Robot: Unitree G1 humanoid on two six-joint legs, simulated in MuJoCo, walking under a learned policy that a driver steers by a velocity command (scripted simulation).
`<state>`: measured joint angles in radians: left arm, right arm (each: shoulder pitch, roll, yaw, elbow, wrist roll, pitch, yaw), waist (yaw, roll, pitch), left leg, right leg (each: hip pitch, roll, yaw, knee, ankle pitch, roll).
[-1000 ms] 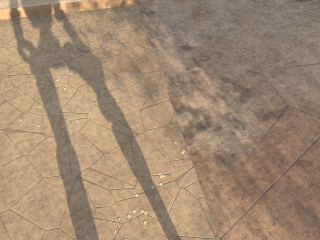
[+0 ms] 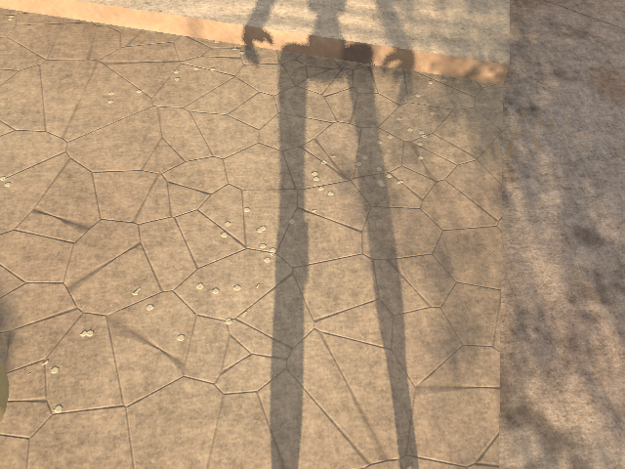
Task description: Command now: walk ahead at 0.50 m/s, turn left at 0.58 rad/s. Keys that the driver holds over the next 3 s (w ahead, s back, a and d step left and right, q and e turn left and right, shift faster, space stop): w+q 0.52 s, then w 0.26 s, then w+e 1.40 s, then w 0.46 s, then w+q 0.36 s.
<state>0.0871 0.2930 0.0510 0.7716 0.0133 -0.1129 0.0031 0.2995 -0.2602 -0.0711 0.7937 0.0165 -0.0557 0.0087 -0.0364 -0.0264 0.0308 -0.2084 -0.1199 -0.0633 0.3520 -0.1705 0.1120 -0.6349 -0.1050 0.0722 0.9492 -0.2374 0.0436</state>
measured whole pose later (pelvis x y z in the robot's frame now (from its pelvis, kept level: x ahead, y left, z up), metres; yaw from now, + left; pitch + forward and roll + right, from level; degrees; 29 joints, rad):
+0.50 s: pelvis +0.27 -0.04 +0.00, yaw +18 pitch +1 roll -2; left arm 0.31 0.27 0.07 0.81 0.01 -0.11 -0.01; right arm 0.20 -0.31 -0.07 0.67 0.03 -0.02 0.00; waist 0.05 0.05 0.02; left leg -0.68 0.09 -0.07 1.07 -0.23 0.01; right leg -0.13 0.02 -0.12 0.31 -0.20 -0.03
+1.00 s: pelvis +0.51 +0.12 +0.00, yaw +21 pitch +1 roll +1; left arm 0.21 0.31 0.06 0.80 -0.03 -0.05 -0.01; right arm 0.30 -0.26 -0.06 0.76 -0.02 -0.09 0.02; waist -0.02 -0.05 0.02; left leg -0.15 -0.05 0.10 0.31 -0.19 0.07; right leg -0.67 -0.12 0.06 1.08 -0.20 0.02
